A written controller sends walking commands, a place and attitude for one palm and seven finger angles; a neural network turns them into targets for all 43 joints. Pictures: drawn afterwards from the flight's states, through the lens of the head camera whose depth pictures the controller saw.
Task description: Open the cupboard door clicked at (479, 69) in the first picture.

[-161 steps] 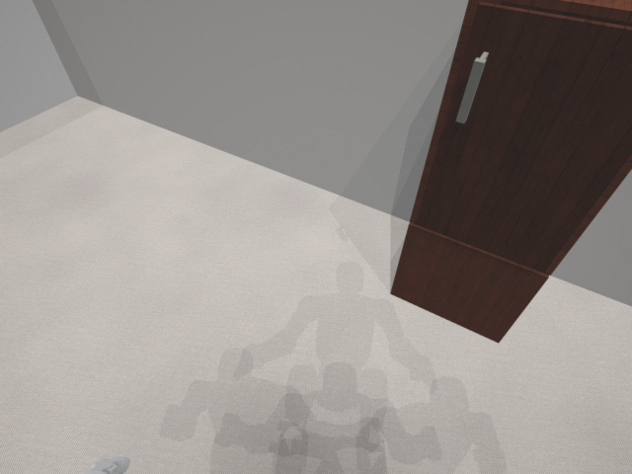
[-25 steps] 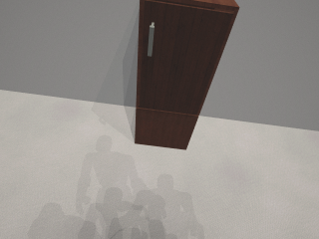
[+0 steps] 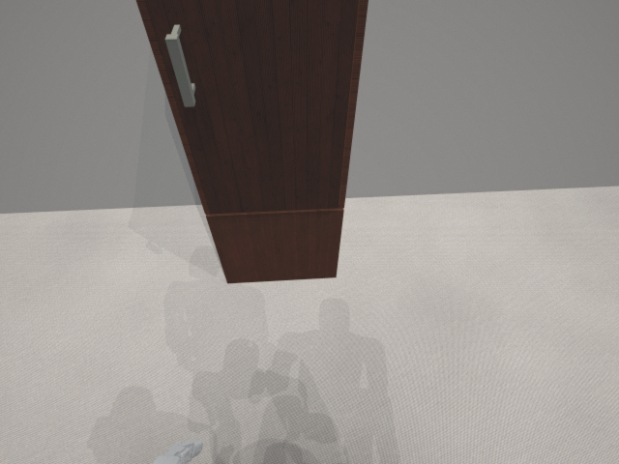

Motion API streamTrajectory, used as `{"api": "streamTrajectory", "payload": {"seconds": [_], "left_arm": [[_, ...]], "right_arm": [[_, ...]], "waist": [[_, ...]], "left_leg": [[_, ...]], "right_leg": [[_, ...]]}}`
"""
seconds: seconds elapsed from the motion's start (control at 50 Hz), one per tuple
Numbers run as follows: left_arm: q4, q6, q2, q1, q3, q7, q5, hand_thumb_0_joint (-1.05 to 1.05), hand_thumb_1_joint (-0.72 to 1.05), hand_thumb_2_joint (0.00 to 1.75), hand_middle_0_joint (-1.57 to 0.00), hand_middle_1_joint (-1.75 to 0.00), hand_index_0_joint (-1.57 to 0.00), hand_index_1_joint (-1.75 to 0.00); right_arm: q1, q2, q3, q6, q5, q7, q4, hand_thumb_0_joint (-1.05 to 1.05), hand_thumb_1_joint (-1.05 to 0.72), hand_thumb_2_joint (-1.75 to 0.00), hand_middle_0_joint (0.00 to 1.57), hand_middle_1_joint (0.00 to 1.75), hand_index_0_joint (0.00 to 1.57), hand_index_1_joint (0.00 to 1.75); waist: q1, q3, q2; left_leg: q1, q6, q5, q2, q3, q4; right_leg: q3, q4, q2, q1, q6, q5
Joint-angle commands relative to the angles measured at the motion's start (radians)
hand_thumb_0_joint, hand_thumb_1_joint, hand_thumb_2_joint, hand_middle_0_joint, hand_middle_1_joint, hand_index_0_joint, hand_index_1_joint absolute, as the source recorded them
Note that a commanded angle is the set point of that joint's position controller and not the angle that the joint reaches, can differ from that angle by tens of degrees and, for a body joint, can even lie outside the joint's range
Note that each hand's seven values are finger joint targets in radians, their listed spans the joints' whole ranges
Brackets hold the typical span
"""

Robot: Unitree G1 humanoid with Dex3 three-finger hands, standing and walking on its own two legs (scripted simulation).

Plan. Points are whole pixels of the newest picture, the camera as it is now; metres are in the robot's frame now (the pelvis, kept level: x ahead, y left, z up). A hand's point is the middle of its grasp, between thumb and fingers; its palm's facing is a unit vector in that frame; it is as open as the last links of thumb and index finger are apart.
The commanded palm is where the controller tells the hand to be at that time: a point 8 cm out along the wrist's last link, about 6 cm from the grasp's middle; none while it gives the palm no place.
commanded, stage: take the last steps up to it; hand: left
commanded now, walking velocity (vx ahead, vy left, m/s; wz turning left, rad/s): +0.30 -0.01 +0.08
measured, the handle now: (183, 67) +0.77 +0.23 +0.11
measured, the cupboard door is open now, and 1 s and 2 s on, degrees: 0 0 0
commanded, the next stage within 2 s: come to a stop and stand still in 0.32 s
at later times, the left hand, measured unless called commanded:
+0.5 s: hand out of the picture +0.10 +0.19 -0.18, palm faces +0.12 -0.99 -0.11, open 7.3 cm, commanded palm none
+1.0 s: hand (198, 409) +0.23 +0.17 -0.16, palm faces +0.03 -0.97 -0.26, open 7.3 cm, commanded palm none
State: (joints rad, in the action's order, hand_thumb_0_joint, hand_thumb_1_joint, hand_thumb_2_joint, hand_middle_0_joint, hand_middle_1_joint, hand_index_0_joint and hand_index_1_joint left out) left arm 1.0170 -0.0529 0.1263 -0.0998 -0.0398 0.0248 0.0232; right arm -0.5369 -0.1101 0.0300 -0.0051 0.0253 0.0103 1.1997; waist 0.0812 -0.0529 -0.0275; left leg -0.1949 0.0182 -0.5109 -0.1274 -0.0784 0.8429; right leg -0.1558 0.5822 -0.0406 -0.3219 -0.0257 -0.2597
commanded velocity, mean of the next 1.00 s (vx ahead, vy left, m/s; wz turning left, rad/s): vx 0.00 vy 0.00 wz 0.01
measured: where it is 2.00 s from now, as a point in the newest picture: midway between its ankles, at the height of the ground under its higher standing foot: outside the picture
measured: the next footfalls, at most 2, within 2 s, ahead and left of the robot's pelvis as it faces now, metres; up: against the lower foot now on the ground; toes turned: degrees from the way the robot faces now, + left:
left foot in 0.38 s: +0.29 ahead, +0.11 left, +0.00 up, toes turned +11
right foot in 0.96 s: +0.19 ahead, -0.14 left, +0.00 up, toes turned -3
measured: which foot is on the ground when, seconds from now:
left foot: up 0.00-0.36, down 0.38-0.96, up 0.98-1.00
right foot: down 0.00-0.38, up 0.40-0.94, down 0.96-1.00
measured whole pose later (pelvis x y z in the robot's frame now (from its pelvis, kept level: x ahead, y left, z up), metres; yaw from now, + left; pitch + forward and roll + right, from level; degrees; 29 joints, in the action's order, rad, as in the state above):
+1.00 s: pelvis +0.17 -0.01 +0.00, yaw +0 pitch -1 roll +0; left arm 1.00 0.03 0.15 -0.20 -0.04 -0.03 0.03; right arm -0.24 -0.18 0.07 0.05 0.02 0.01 1.05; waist 0.02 -0.04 -0.05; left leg -0.38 0.00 -0.29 -0.06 -0.14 0.61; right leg -0.04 0.57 -0.05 -0.21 0.02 -0.33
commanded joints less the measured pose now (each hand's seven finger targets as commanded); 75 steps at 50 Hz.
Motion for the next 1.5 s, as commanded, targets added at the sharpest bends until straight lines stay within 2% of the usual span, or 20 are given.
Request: {"api": "streamTrajectory", "payload": {"seconds": [0.0, 0.1, 0.28, 0.34, 0.38, 0.46, 0.58, 0.7, 0.84, 0.9, 0.94, 0.98, 1.04, 1.12, 1.26, 1.32, 1.34, 1.38, 1.42, 1.48], "left_arm": [[0.065, -0.008, 0.177, -0.272, -0.041, -0.04, -0.008, 0.0, 0.9, 0.9, -0.2, -0.3, -0.2, -0.3], [0.044, -0.032, 0.062, -0.247, -0.008, -0.046, 0.004, 0.0, 0.9, 0.9, -0.2, -0.3, -0.2, -0.3], [0.066, -0.029, 0.159, -0.296, -0.015, -0.051, 0.008, 0.0, 0.9, 0.9, -0.2, -0.3, -0.2, -0.3], [0.066, -0.019, 0.168, -0.296, -0.017, -0.05, -0.003, 0.0, 0.9, 0.9, -0.2, -0.3, -0.2, -0.3], [0.031, -0.012, 0.105, -0.355, -0.005, -0.04, -0.017, 0.0, 0.9, 0.9, -0.2, -0.3, -0.2, -0.3], [0.073, 0.024, 0.066, -0.298, 0.001, -0.045, -0.01, 0.0, 0.9, 0.9, -0.2, -0.3, -0.2, -0.3], [0.058, 0.11, 0.092, -0.357, -0.026, -0.065, 0.001, 0.0, 0.9, 0.9, -0.2, -0.3, -0.2, -0.3], [-0.007, 0.129, 0.1, -0.258, -0.047, -0.058, 0.002, 0.0, 0.9, 0.9, -0.2, -0.3, -0.2, -0.3], [-0.044, 0.1, 0.08, -0.178, -0.025, -0.058, -0.005, 0.0, 0.9, 0.9, -0.2, -0.3, -0.2, -0.3], [-0.011, 0.076, 0.09, -0.25, -0.02, -0.063, 0.0, 0.0, 0.9, 0.9, -0.2, -0.3, -0.2, -0.3], [-0.035, 0.053, 0.222, -0.213, -0.029, -0.073, 0.013, 0.0, 0.9, 0.9, -0.2, -0.3, -0.2, -0.3], [-0.061, 0.059, 0.249, -0.154, -0.035, -0.074, 0.006, 0.0, 0.9, 0.9, -0.2, -0.3, -0.2, -0.3], [-0.059, 0.045, 0.194, -0.108, -0.025, -0.068, -0.001, 0.0, 0.9, 0.9, -0.2, -0.3, -0.2, -0.3], [-0.05, 0.038, 0.198, -0.184, -0.037, -0.065, 0.0, 0.0, 0.9, 0.9, -0.2, -0.3, -0.2, -0.3], [-0.023, 0.039, 0.219, -0.251, -0.051, -0.061, 0.016, 0.0, 0.9, 0.9, -0.2, -0.3, -0.2, -0.3], [-0.008, 0.047, 0.201, -0.2, -0.041, -0.057, 0.002, 0.0, 0.9, 0.9, -0.2, -0.3, -0.2, -0.3], [-0.008, 0.051, 0.164, -0.203, -0.028, -0.054, -0.006, 0.0, 0.9, 0.9, -0.2, -0.3, -0.2, -0.3], [-0.023, 0.058, 0.072, -0.205, -0.008, -0.048, -0.005, 0.0, 0.9, 0.9, -0.2, -0.3, -0.2, -0.3], [-0.011, 0.064, 0.082, -0.158, -0.007, -0.043, 0.009, 0.0, 0.9, 0.9, -0.2, -0.3, -0.2, -0.3], [0.045, 0.064, 0.084, -0.206, -0.006, -0.027, -0.001, 0.0, 0.9, 0.9, -0.2, -0.3, -0.2, -0.3]], "right_arm": [[0.138, -0.082, 0.032, -0.039, -0.005, 0.0, -0.136, 0.0, -0.9, -0.9, 0.2, 0.3, 0.2, 0.3], [0.112, -0.028, 0.037, -0.009, 0.007, -0.012, -0.129, 0.0, -0.9, -0.9, 0.2, 0.3, 0.2, 0.3], [0.354, -0.078, 0.028, -0.027, -0.001, -0.038, -0.234, 0.0, -0.9, -0.9, 0.2, 0.3, 0.2, 0.3], [0.123, -0.153, 0.042, -0.042, 0.01, -0.019, -0.169, 0.0, -0.9, -0.9, 0.2, 0.3, 0.2, 0.3], [-0.015, -0.323, 0.067, -0.043, 0.004, 0.002, -0.145, 0.0, -0.9, -0.9, 0.2, 0.3, 0.2, 0.3], [0.303, -0.15, 0.005, -0.047, -0.01, 0.025, -0.207, 0.0, -0.9, -0.9, 0.2, 0.3, 0.2, 0.3], [0.296, -0.179, 0.028, -0.018, -0.021, 0.052, -0.194, 0.0, -0.9, -0.9, 0.2, 0.3, 0.2, 0.3], [0.319, -0.187, 0.047, 0.002, -0.007, 0.052, -0.207, 0.0, -0.9, -0.9, 0.2, 0.3, 0.2, 0.3], [0.288, -0.205, 0.065, 0.018, 0.004, 0.027, -0.195, 0.0, -0.9, -0.9, 0.2, 0.3, 0.2, 0.3], [0.269, -0.188, 0.062, 0.024, -0.007, 0.011, -0.189, 0.0, -0.9, -0.9, 0.2, 0.3, 0.2, 0.3], [0.262, -0.073, 0.04, 0.033, -0.019, -0.001, -0.223, 0.0, -0.9, -0.9, 0.2, 0.3, 0.2, 0.3], [0.325, -0.121, 0.053, 0.058, -0.006, -0.007, -0.242, 0.0, -0.9, -0.9, 0.2, 0.3, 0.2, 0.3], [0.255, -0.138, 0.053, 0.055, -0.002, -0.015, -0.195, 0.0, -0.9, -0.9, 0.2, 0.3, 0.2, 0.3], [0.248, -0.148, 0.053, 0.047, 0.001, -0.02, -0.198, 0.0, -0.9, -0.9, 0.2, 0.3, 0.2, 0.3], [0.309, -0.123, 0.038, 0.025, -0.007, -0.018, -0.237, 0.0, -0.9, -0.9, 0.2, 0.3, 0.2, 0.3], [0.183, -0.107, 0.024, 0.005, -0.011, -0.005, -0.184, 0.0, -0.9, -0.9, 0.2, 0.3, 0.2, 0.3], [0.136, -0.14, 0.026, -0.008, -0.011, 0.0, -0.165, 0.0, -0.9, -0.9, 0.2, 0.3, 0.2, 0.3], [0.109, -0.27, 0.049, -0.011, 0.0, 0.012, -0.174, 0.0, -0.9, -0.9, 0.2, 0.3, 0.2, 0.3], [0.177, -0.229, 0.033, -0.012, 0.01, 0.022, -0.174, 0.0, -0.9, -0.9, 0.2, 0.3, 0.2, 0.3], [0.238, -0.175, 0.012, -0.018, 0.005, 0.037, -0.171, 0.0, -0.9, -0.9, 0.2, 0.3, 0.2, 0.3]], "waist": [[-0.136, -0.007, 0.177], [-0.052, -0.052, 0.131], [-0.078, -0.079, 0.145], [0.027, 0.071, 0.029], [0.033, 0.23, -0.356], [-0.09, -0.01, -0.005], [-0.105, 0.095, -0.037], [-0.09, 0.069, -0.111], [-0.06, 0.097, -0.197], [-0.097, 0.103, -0.083], [-0.081, 0.031, 0.293], [-0.095, -0.001, 0.195], [-0.068, -0.046, 0.248], [-0.104, -0.022, 0.216], [-0.144, 0.013, 0.246], [-0.077, 0.049, 0.213], [-0.063, 0.077, 0.104], [-0.045, 0.047, -0.237], [-0.046, -0.061, -0.172], [-0.076, -0.075, -0.148]], "left_leg": [[-0.477, -0.028, 0.105, -0.031, 0.053, 0.382], [-0.392, 0.004, 0.249, -0.024, 0.008, 0.252], [-0.267, -0.034, 0.292, 0.028, -0.051, -0.143], [0.112, -0.059, 0.445, 0.073, -0.054, -0.328], [0.363, -0.235, 0.706, -0.321, 0.462, -0.498], [-0.071, -0.174, 0.812, -0.208, 0.176, -0.565], [-0.015, -0.176, 0.977, -0.216, 0.093, -0.541], [-0.015, -0.201, 0.813, -0.2, 0.08, -0.516], [0.006, -0.192, 0.507, -0.184, 0.16, -0.518], [-0.11, -0.113, 0.301, -0.099, 0.1, -0.459], [-0.279, 0.01, 0.047, 0.08, -0.011, -0.217], [-0.244, 0.003, 0.028, 0.075, 0.078, -0.017], [-0.291, 0.011, 0.163, 0.077, 0.081, 0.082], [-0.338, 0.027, 0.199, 0.08, 0.066, 0.114], [-0.229, 0.022, 0.077, 0.085, 0.026, -0.153], [0.064, 0.01, 0.281, 0.122, -0.016, -0.444], [0.171, -0.001, 0.316, 0.071, 0.038, -0.5], [0.119, -0.122, 0.182, -0.22, 0.371, -0.652], [-0.02, -0.151, 0.096, -0.204, 0.37, -0.713], [-0.002, -0.137, 0.427, -0.144, 0.217, -0.652]], "right_leg": [[0.414, -0.379, -0.347, 0.284, -0.126, -0.018], [0.118, -0.383, -0.235, 0.142, -0.095, 0.327], [0.105, -0.306, -0.238, 0.206, -0.107, 0.475], [0.032, 0.065, -0.153, 0.149, -0.05, 0.514], [0.025, 0.603, 0.058, -0.171, 0.019, -0.362], [0.168, 0.549, -0.079, -0.091, 0.043, -0.149], [0.18, 0.542, -0.025, -0.085, 0.078, -0.088], [0.191, 0.578, -0.003, -0.163, 0.087, -0.096], [0.114, 0.16, -0.006, -0.012, 0.053, -0.2], [0.081, -0.152, 0.0, 0.193, 0.047, 0.022], [0.463, -0.378, -0.317, 0.147, -0.061, 0.014], [0.44, -0.408, -0.372, -0.014, -0.138, -0.021], [0.324, -0.366, -0.251, 0.042, -0.082, 0.044], [0.308, -0.351, -0.254, 0.151, -0.084, 0.054], [0.341, -0.321, -0.28, 0.206, -0.125, 0.087], [0.237, -0.226, -0.178, 0.064, -0.055, 0.046], [0.192, -0.138, -0.119, -0.006, -0.018, -0.018], [0.065, 0.11, -0.005, -0.15, 0.045, -0.267], [0.131, 0.244, -0.033, -0.149, 0.04, -0.221], [0.146, 0.262, -0.044, -0.117, 0.047, -0.13]]}}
